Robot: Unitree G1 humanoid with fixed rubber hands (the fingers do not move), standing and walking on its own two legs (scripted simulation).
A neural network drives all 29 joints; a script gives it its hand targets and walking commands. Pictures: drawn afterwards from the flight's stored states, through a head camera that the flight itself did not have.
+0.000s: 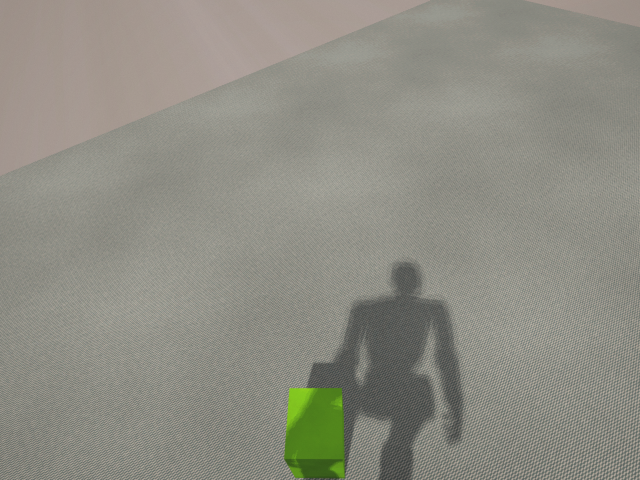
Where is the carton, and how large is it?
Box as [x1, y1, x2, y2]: [284, 388, 344, 477]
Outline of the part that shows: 289,388 284,459 295,477 344,477 343,411 341,388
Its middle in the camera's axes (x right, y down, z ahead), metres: -0.01 +0.53 +1.06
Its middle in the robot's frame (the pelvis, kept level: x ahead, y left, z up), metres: +0.37 +0.07 -0.67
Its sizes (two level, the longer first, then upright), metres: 0.168 0.140 0.228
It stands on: the floor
